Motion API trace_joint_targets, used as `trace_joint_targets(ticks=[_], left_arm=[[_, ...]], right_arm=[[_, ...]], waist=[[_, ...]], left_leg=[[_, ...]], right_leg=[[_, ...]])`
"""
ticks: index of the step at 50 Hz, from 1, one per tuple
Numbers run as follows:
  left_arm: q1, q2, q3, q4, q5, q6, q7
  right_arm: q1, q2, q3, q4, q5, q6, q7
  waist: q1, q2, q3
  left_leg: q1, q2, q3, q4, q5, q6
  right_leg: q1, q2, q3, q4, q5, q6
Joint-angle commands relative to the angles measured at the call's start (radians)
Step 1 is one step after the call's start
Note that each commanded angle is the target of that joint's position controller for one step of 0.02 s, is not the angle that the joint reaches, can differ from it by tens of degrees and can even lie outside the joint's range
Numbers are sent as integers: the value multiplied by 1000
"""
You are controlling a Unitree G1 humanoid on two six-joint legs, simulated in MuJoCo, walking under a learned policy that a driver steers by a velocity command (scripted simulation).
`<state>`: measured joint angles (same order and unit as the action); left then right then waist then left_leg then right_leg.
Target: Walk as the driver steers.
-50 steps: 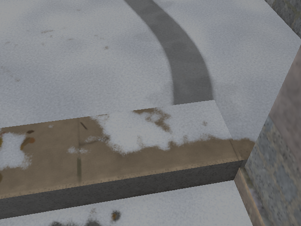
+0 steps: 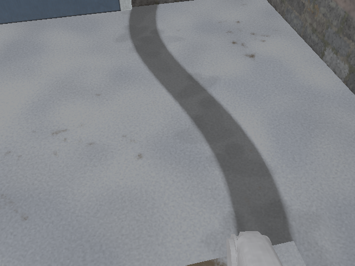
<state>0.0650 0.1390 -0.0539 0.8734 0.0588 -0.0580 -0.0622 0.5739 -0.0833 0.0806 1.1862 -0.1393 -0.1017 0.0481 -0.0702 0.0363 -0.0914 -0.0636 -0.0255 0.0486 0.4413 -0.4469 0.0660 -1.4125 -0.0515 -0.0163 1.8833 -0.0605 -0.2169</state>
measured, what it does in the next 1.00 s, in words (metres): climbs, turning left: right foot 0.15 m higher, then left foot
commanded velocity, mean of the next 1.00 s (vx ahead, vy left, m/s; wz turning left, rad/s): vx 0.35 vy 0.00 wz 0.27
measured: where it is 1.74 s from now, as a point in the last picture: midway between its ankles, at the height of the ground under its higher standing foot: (170, 254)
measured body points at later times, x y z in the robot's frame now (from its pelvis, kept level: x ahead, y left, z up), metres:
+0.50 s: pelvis +0.30 -0.03 +0.16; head +0.31 -0.02 +0.61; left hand +0.27 +0.17 +0.00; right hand +0.52 -0.23 +0.06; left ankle +0.47 +0.14 -0.47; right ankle +0.27 -0.11 -0.58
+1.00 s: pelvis +0.49 +0.06 +0.16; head +0.52 +0.06 +0.61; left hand +0.49 +0.33 +0.04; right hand +0.71 -0.16 +0.05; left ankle +0.52 +0.15 -0.58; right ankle +0.54 -0.11 -0.53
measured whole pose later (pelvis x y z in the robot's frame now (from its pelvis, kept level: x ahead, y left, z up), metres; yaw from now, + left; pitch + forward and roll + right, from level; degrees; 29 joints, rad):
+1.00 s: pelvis +0.49 +0.06 +0.16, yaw +19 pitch +2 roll +1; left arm 0.28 0.24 0.06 0.81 0.03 -0.10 -0.05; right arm 0.10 -0.25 -0.13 0.86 0.01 -0.10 0.03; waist -0.02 -0.01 0.01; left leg -0.32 -0.10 0.00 0.37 -0.09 0.08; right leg -0.48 -0.14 0.04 0.93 -0.34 0.13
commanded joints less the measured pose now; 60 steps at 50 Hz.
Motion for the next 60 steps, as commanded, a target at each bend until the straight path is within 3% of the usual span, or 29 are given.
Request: trace_joint_targets(ticks=[1, 3, 5, 7, 8, 9, 10, 11, 13, 16, 20, 24, 26, 31, 35, 36, 37, 38, 39, 41, 42, 44, 47, 53, 54, 55, 56, 58, 60], left_arm=[[-472, 22, -25, -245, -26, 18, -5], [-379, 11, -21, -234, -24, 53, -37], [-297, 98, 12, -221, -38, 48, -34], [-45, 136, 37, -177, -47, 19, -31], [132, 159, 37, -96, -93, 14, -28], [421, 190, 52, 36, -37, 34, -16], [574, 233, 76, 92, 20, 34, 0], [459, 238, 82, 105, 14, -2, 19], [264, 102, 71, 120, -23, -23, 20], [103, -80, 23, 130, -16, -54, 18], [15, 17, 53, 46, -5, -96, 16], [221, 123, 83, 95, 35, -82, 14], [370, 105, 84, 166, 23, -89, 5], [353, 220, 130, 110, -31, -88, 57], [376, 187, 138, 78, -43, -68, 70], [405, 144, 128, 51, -39, -70, 69], [509, 78, 95, 14, -30, -73, 64], [331, 143, 113, -42, -42, -65, 34], [211, 129, 117, -81, -43, -53, 18], [296, 171, 137, -47, 11, -51, 44], [310, 130, 125, -53, 21, -54, 51], [366, 81, 115, -49, -4, -46, 49], [455, 141, 132, -30, -29, -39, 12], [418, 164, 126, -71, -53, -49, 3], [317, 45, 90, -105, -82, -31, 55], [271, 174, 105, -116, -70, -28, 81], [173, 218, 112, -126, -61, -18, 96], [138, 182, 115, -137, -47, -2, 96], [187, 177, 114, -116, -51, -2, 99]], right_arm=[[96, -96, -4, -8, 15, 13, 31], [28, -181, -13, -36, 56, -13, 63], [38, -303, -52, -38, 86, -42, 57], [104, -338, -87, 2, 37, -42, 56], [217, -215, -63, 7, -10, -43, 68], [110, -187, -69, -32, 13, -10, 81], [-44, -167, -95, -79, 96, -5, 97], [-97, -164, -108, -91, 116, -17, 87], [-189, -123, -96, -157, 106, -41, 43], [-244, -56, -77, -226, 92, 7, 14], [-392, -156, -112, -279, 92, 2, 24], [-575, -119, -103, -353, 103, 5, 34], [-596, -87, -97, -368, 103, 52, 48], [-715, -169, -139, -409, 102, 41, 45], [-639, -235, -176, -390, 127, 1, 2], [-534, -296, -196, -379, 116, -8, -23], [-337, -351, -204, -353, 92, -2, -46], [-224, -341, -207, -334, 80, 18, -61], [-280, -384, -237, -310, 90, -2, -67], [-462, -309, -233, -359, 150, -8, -71], [-517, -298, -231, -377, 164, -10, -61], [-564, -304, -241, -403, 157, -7, -33], [-661, -283, -234, -453, 152, -26, -13], [-602, -214, -177, -401, 175, -19, 31], [-529, -137, -137, -414, 137, 50, -13], [-453, -99, -133, -419, 128, 79, -33], [-404, -109, -131, -424, 127, 95, -41], [-512, -210, -147, -447, 129, 107, -54], [-553, -209, -144, -450, 146, 125, -61]], waist=[[-41, 69, 154], [47, 120, 119], [96, 146, 107], [162, 176, -115], [156, -18, -318], [276, -174, -374], [310, -217, -234], [240, -143, -43], [159, 10, -29], [4, 44, 23], [6, -68, 50], [84, -74, 70], [97, -75, 100], [100, -99, 104], [43, -83, 13], [45, -15, -152], [25, 196, -384], [-64, 107, -449], [-54, 12, -258], [53, 1, -82], [86, 5, -11], [133, -32, -44], [158, 2, -38], [135, -24, 39], [134, 98, -58], [43, -74, -26], [-23, -230, 0], [35, -164, 20], [70, -101, 59]], left_leg=[[-218, 261, -165, -397, 443, 176], [-377, 275, -74, -372, 933, 215], [-52, 312, -48, -229, 1595, 194], [-14, 285, -10, 109, 1940, 98], [-354, 191, -69, 348, 1561, 45], [-581, 22, -130, 660, 657, 19], [-674, -64, -235, 1153, 367, 18], [-805, -5, -282, 1314, 420, 35], [-826, 34, -249, 1442, 351, 81], [-865, 99, -230, 1327, 370, 147], [-745, 129, -157, 994, 360, 47], [-631, 137, -36, 531, 576, -10], [-736, 146, -46, 418, 542, -22], [-683, 81, 7, 162, 419, -7], [-296, -22, 32, 10, 675, 91], [54, 51, -59, 138, 1032, 220], [551, 297, -394, 149, 1271, 437], [591, 413, -594, -4, 1336, 460], [437, 363, -486, -17, 1238, 343], [93, 298, -339, -90, 1017, 289], [-81, 277, -309, -132, 970, 277], [-248, 231, -248, -201, 847, 257], [-379, 153, -135, -185, 768, 194], [-303, 208, -299, -55, 372, 126], [-207, 132, -184, 56, 506, 72], [-199, 36, -98, 168, 419, 17], [-212, 9, -75, 132, 214, -9], [-135, 15, -86, 104, 239, -15], [-152, 41, -123, 78, 326, 7]], right_leg=[[189, -53, -125, -403, -40, 27], [578, 53, -205, -401, -171, 84], [587, 132, -230, -688, -267, 95], [976, 135, -117, -733, -85, 15], [1451, -1, 236, -891, -164, -124], [1632, -117, 586, -1189, -254, -177], [1429, -184, 788, -1384, -420, -180], [1219, -191, 734, -1403, -546, -115], [1045, -235, 545, -1406, -360, -112], [957, -202, 297, -1539, -169, -17], [899, -111, -22, -1641, -30, 43], [1040, -131, -151, -1697, 256, 70], [1269, -200, -126, -1663, 403, 56], [1616, -232, -142, -1599, 702, 90], [1557, -172, -206, -1401, 892, 174], [1377, -124, -224, -1258, 654, 249], [1002, -40, -178, -978, -23, 358], [890, 67, -73, -759, -645, 360], [791, 7, 62, -646, -649, 327], [842, -82, 77, -745, -620, 313], [915, -99, 69, -805, -579, 311], [1085, -69, 37, -825, -416, 328], [1184, -54, 12, -864, -242, 347], [1206, -100, 26, -1232, -153, 322], [1214, -60, 41, -1408, 16, 240], [1197, -132, 117, -1410, 284, 187], [1152, -173, 147, -1441, 301, 129], [1067, -117, 131, -1494, -104, 159], [1091, -61, 69, -1470, -164, 205]])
